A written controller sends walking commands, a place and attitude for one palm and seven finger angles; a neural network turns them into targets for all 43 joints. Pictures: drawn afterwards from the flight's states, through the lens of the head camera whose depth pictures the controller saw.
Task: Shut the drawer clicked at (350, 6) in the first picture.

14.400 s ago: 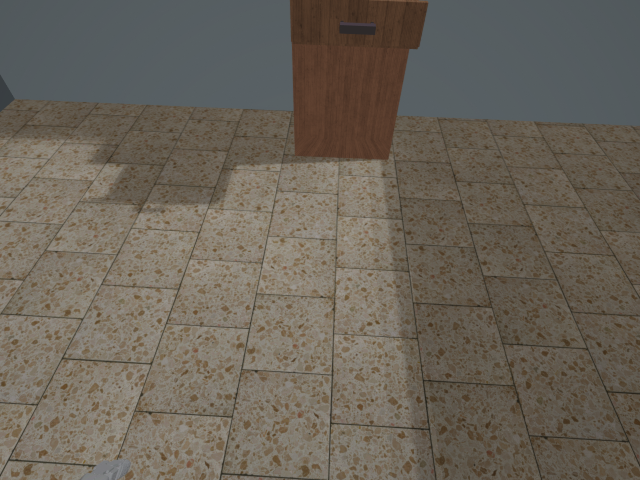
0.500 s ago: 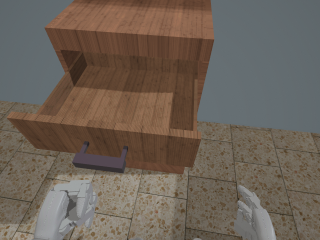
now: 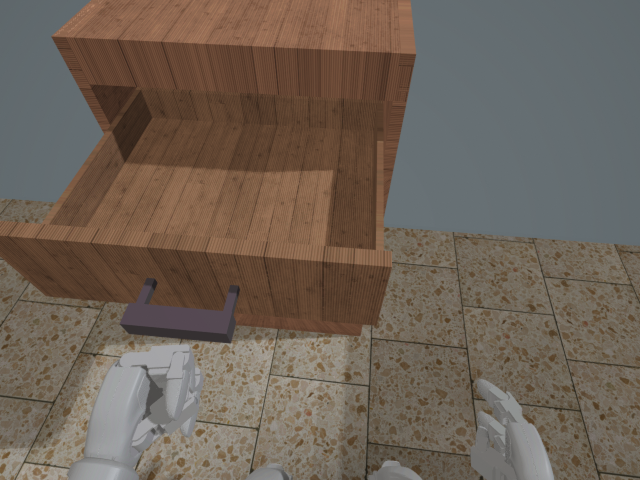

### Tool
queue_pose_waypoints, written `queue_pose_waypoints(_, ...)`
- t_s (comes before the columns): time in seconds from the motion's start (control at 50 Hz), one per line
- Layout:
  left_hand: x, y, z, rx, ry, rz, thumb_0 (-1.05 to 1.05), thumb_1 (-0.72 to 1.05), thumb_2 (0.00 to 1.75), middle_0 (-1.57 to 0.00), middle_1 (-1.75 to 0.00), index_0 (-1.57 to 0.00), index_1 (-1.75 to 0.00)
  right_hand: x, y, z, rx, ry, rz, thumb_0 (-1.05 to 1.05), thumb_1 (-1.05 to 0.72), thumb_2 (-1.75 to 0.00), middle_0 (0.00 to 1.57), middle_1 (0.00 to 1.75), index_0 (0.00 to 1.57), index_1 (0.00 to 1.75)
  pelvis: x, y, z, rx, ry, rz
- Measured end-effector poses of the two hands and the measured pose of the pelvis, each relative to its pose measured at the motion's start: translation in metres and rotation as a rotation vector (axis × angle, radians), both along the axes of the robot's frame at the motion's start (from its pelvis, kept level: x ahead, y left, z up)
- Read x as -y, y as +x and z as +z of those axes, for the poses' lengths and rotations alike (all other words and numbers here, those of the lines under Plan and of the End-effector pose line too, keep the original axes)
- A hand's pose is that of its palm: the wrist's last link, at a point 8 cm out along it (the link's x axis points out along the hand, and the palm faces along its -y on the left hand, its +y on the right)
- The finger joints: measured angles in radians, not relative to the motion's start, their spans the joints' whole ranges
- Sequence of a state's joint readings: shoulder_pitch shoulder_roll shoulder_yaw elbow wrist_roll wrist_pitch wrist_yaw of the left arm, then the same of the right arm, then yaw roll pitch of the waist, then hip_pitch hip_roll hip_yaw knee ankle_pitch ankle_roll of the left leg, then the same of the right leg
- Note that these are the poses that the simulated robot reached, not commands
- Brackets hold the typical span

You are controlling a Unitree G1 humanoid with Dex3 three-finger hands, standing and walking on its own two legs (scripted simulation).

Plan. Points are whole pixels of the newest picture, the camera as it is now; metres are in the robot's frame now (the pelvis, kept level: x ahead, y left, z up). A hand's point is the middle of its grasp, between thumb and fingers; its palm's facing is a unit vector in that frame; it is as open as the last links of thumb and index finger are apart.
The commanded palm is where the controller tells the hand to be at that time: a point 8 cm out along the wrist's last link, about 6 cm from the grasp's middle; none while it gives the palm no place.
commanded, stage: bring the fist close to the handle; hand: left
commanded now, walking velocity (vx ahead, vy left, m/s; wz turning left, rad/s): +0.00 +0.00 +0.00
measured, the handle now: (185, 305) +0.30 +0.17 +0.07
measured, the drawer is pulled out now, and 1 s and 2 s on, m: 0.29 0.25 0.11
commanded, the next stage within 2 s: push the drawer shut in 0.14 s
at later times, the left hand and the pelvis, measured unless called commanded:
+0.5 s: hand (190, 383) +0.22 +0.15 +0.07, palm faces -0.07 -1.00 -0.06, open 3.3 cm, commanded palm +0.20 +0.21 +0.07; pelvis +0.00 -0.01 +0.00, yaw +0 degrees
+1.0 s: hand (200, 348) +0.26 +0.15 +0.06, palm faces -0.09 -0.99 -0.06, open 3.1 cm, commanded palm +0.26 +0.20 +0.07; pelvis -0.02 +0.00 +0.00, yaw +1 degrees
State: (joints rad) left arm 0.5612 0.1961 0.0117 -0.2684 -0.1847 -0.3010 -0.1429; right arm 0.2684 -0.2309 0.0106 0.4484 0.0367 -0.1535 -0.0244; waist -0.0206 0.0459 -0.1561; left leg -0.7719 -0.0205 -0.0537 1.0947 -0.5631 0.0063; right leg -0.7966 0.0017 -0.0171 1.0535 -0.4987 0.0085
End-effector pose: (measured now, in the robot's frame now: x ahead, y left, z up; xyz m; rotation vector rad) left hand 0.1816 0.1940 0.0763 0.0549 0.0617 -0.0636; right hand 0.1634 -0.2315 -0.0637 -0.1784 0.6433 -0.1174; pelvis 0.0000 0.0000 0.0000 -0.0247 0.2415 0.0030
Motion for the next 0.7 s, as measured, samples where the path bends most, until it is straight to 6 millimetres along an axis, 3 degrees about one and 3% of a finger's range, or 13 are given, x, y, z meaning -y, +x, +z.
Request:
queue_pose_waypoints(0.12,-0.006,-0.001,-0.011,-0.033,0.015,0.025,0.02,0.90,0.90,-1.40,-1.60,-1.40,-1.60,0.004,0.005,0.000,-0.004,-0.012,0.012,0.01,-0.90,-0.90,0.20,0.30,0.21,0.30,0.005,-0.001,-0.002,-0.006,0.000,0.003)
queue_pose_waypoints(0.26,-0.010,-0.002,0.001,0.020,0.013,0.023,0.02,0.90,0.90,-1.40,-1.60,-1.40,-1.60,0.007,0.010,0.002,0.009,-0.012,0.008,0.01,-0.90,-0.90,0.20,0.30,0.21,0.30,0.007,0.002,-0.001,-0.006,-0.005,0.009)
queue_pose_waypoints(0.38,-0.008,0.004,-0.007,-0.010,0.009,-0.001,0.02,0.90,0.90,-1.40,-1.60,-1.40,-1.60,0.007,0.012,0.002,0.016,-0.017,0.012,0.01,-0.90,-0.90,0.20,0.30,0.21,0.30,0.007,0.001,-0.001,-0.005,-0.005,0.012)
queue_pose_waypoints(0.52,-0.010,0.022,-0.005,0.029,0.007,-0.008,0.02,0.90,0.90,-1.40,-1.60,-1.40,-1.60,0.007,0.006,0.000,-0.003,-0.027,0.012,0.01,-0.90,-0.90,0.20,0.30,0.21,0.30,0.006,-0.001,-0.002,-0.009,-0.005,0.009)
queue_pose_waypoints(0.7,-0.010,0.027,-0.005,0.022,0.004,-0.011,0.01,0.88,0.92,-1.40,-1.60,-1.40,-1.60,0.004,-0.006,-0.002,-0.032,-0.026,0.016,0.01,-0.90,-0.90,0.20,0.30,0.21,0.30,0.001,-0.002,0.001,-0.003,-0.007,0.013)
